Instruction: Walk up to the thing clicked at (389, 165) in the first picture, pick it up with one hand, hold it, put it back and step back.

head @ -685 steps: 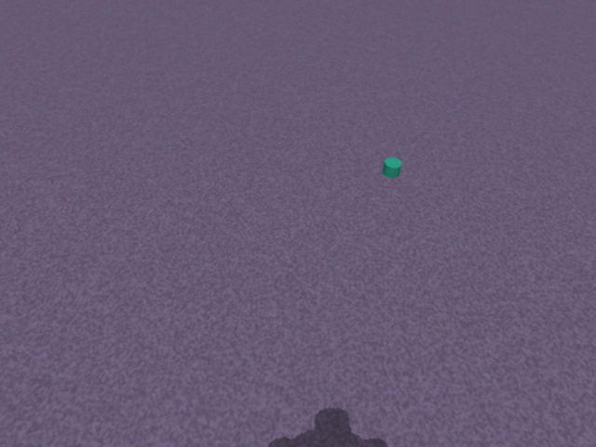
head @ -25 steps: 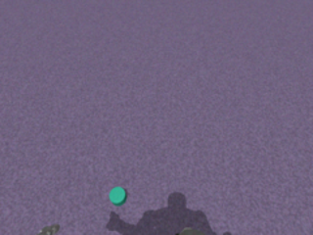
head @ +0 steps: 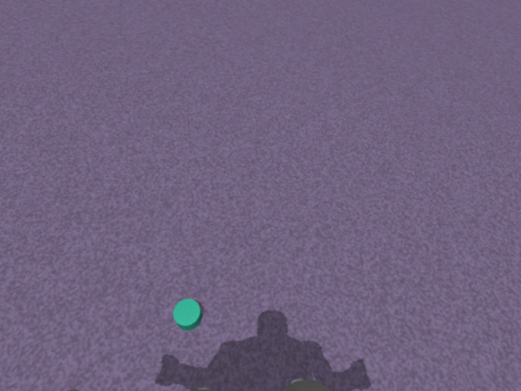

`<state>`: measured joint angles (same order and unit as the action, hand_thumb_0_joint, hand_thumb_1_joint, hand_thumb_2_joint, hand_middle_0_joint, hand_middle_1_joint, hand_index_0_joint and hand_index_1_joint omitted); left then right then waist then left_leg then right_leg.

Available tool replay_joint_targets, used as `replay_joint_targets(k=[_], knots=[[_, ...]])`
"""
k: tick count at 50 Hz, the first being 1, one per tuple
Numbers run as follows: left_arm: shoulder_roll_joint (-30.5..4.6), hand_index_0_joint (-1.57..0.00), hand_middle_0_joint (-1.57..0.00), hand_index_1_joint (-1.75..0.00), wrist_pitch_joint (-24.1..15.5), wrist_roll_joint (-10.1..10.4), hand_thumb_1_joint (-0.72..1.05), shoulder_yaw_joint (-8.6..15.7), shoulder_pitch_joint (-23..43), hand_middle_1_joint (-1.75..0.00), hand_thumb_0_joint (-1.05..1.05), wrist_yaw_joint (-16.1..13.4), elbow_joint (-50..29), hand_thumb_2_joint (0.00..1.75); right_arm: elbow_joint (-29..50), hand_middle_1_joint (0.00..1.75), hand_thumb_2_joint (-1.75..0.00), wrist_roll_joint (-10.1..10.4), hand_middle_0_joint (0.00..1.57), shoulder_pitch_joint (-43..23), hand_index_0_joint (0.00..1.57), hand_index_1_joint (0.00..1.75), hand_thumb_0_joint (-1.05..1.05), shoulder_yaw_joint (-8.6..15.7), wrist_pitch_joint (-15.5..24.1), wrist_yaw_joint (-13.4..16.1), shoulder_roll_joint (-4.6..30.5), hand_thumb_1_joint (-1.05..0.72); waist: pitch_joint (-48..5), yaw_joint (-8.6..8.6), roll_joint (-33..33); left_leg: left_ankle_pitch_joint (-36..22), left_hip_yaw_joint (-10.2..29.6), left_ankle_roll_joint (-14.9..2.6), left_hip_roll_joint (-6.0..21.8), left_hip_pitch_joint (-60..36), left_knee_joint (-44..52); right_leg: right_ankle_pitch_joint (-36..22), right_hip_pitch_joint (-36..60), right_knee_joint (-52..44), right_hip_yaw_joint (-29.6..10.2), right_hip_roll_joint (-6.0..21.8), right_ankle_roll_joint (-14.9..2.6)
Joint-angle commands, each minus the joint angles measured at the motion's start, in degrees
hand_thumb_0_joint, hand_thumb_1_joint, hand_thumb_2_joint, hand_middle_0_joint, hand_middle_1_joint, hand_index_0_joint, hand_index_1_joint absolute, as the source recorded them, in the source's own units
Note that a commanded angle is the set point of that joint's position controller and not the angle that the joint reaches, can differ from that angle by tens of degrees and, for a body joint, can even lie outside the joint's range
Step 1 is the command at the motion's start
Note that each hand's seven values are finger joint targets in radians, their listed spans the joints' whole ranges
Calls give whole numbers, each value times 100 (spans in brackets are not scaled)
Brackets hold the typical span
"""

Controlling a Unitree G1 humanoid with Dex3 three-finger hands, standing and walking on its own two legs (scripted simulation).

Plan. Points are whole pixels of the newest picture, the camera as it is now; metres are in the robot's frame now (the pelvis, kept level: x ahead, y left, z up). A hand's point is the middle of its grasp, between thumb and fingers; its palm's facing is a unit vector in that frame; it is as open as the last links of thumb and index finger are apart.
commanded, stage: walk up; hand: left
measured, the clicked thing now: (188, 314) +0.43 +0.23 -0.72
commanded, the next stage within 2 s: stand in 1.26 s
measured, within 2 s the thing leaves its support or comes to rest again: neither
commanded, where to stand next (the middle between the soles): +0.04 +0.00 m, yaw -1 degrees
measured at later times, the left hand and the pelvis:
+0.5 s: hand out of the picture +0.09 +0.24 -0.13, palm faces -0.02 -0.94 -0.34, open 7.4 cm; pelvis -0.02 -0.01 +0.02, yaw -2 degrees
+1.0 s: hand out of the picture +0.07 +0.25 -0.13, palm faces -0.04 -0.94 -0.34, open 7.4 cm; pelvis -0.01 +0.00 +0.02, yaw -2 degrees
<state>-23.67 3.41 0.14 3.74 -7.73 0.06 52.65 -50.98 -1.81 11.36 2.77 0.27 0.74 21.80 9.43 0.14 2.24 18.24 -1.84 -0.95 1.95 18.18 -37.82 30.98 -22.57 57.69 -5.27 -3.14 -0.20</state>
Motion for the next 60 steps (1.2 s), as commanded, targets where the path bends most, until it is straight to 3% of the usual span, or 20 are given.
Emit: replay_joint_targets(k=[1,3,4,5,6,7,8,9,10,11,12,13,14,16,18,21,27,30,32,60], knots=[[-754,-20,-20,-30,-322,-27,90,150,-89,-30,0,-33,-401,90,451,30,-90,-18,20,61,20,30,0,372,99,81,1489,-90,-1422,99,-1239,-3172,1147,-1105,1240,-1486,401,-95,426,-2119,473,211,-14],[-810,-20,-20,-30,-427,-83,90,192,-500,-30,0,-79,-78,90,483,30,-90,73,20,-143,20,30,0,285,15,40,1404,-90,-1366,-144,-949,-2945,732,-683,890,-705,-83,-1790,1575,-3516,544,182,-178],[-1079,-20,-20,-30,-501,-137,90,224,-524,-30,0,-111,-71,90,531,30,-90,144,20,-107,20,30,0,179,3,19,1106,-90,-1412,-111,-404,-2113,691,-378,662,-36,-449,-2559,2115,-3514,-470,698,-334],[-1417,-20,-20,-30,-553,-148,90,229,-314,-30,0,-118,-160,90,622,30,-90,187,20,-295,20,30,0,113,-12,-7,876,-90,-1241,-58,288,-249,371,-25,56,611,-488,-2961,1899,-3577,-1868,1740,-850],[-1727,-20,-20,-30,-548,-144,90,238,-28,-30,0,-90,-249,90,482,30,-90,175,20,-370,20,30,0,216,-60,67,1120,-90,-1146,-79,698,1440,435,0,19,-146,-986,-3048,760,-3544,-2325,2347,-1492],[-1395,-20,-20,-30,-571,-131,90,162,88,-30,0,-71,-265,90,338,30,-90,171,20,-399,20,30,0,226,-58,41,1157,-90,-856,25,397,1546,566,-16,49,-217,-1035,-3081,615,-3465,-1931,2134,-1438],[-1285,-20,-20,-30,-593,-105,90,116,158,-30,0,-79,-245,90,287,30,-90,208,20,-397,20,30,0,206,-21,14,1145,-90,-844,58,335,1346,571,-32,28,-2,-698,-3440,1018,-3280,-1409,1829,-1210],[-1252,-20,-20,-30,-603,-124,90,85,205,-30,0,-89,-225,90,197,30,-90,230,20,-341,20,30,0,171,29,-3,1093,-90,-839,115,523,783,451,-24,49,-193,-126,-3747,1035,-3138,-1047,1609,-965],[-1215,-20,-20,-30,-585,-94,90,85,330,-30,0,-87,-207,90,46,30,-90,215,20,-131,20,30,0,160,80,-5,1028,-90,-889,253,711,-163,381,-25,60,-617,638,-3918,946,-2981,-686,1426,-720],[-1122,-20,-20,-30,-557,-49,90,66,291,-30,0,-70,-217,90,-57,30,-90,166,20,-28,20,30,0,194,138,-8,1120,-90,-1074,225,506,-1356,518,-62,160,-1182,1028,-3888,786,-2760,-442,1203,-475],[-1008,-20,-20,-30,-538,-35,90,35,144,-30,0,-47,-240,90,-56,30,-90,84,20,-53,20,30,0,233,188,0,1266,-90,-1238,141,265,-1885,945,-255,425,-1576,1171,-3334,527,-2583,-268,956,-285],[-921,-20,-20,-30,-513,-6,90,19,-106,-30,0,-37,-119,90,-7,30,-90,101,20,-359,20,30,0,236,223,-20,1389,-90,-1337,-51,48,-1426,1336,-487,759,-1503,1171,-2174,534,-2794,-121,694,-181],[-961,-20,-20,-30,-519,-28,90,28,-131,-30,0,-40,25,90,-34,30,-90,151,20,-500,20,30,0,210,220,-59,1371,-90,-1246,-113,35,-1047,1314,-514,813,-1075,1140,-1535,916,-3080,-114,713,-208],[-1029,-20,-20,-30,-569,-68,90,40,201,-30,0,-30,72,90,-154,30,-90,141,20,-619,20,30,0,102,191,-87,1155,-90,-961,-28,132,-977,715,-208,347,-859,1134,-1720,1043,-3495,-417,912,-327],[-1063,-20,-20,-30,-580,-35,90,20,270,-30,0,-30,134,90,-291,30,-90,130,20,-621,20,30,0,73,191,-82,1144,-90,-779,7,-84,-813,624,-83,236,-876,1327,-1949,908,-3599,-462,1007,-352],[-957,-20,-20,-30,-552,-25,90,-14,332,-30,0,-18,289,90,-454,30,-90,121,20,-706,20,30,0,40,228,-94,1139,-90,-777,-47,-183,-803,821,-140,411,-930,1714,-1841,1053,-3717,-231,847,-264],[-885,-20,-20,-30,-531,-26,90,-42,439,-30,0,11,546,90,-674,30,-90,117,20,-785,20,30,0,12,263,-72,1125,-90,-862,-74,-334,-758,844,-90,474,-808,2075,-2082,1502,-3882,-131,793,-195],[-916,-20,-20,-30,-543,-38,90,-38,443,-30,0,9,628,90,-702,30,-90,123,20,-799,20,30,0,2,276,-74,1091,-90,-1097,-68,-269,-1355,722,-80,472,-1079,1975,-2552,1650,-3920,-112,850,-170],[-932,-20,-20,-30,-546,-40,90,-52,538,-30,0,5,661,90,-747,30,-90,125,20,-776,20,30,0,3,264,-70,1063,-90,-1090,-26,-218,-1411,655,-60,449,-1162,1959,-2658,1604,-3988,-154,880,-153],[-860,-20,-20,-30,-520,-65,90,-87,477,-30,0,-47,940,90,-967,30,-90,135,20,-792,20,30,0,52,177,-47,1033,-90,-1022,33,-157,-1520,593,-65,463,-1422,2049,-2709,1505,-4155,-93,851,-97]])
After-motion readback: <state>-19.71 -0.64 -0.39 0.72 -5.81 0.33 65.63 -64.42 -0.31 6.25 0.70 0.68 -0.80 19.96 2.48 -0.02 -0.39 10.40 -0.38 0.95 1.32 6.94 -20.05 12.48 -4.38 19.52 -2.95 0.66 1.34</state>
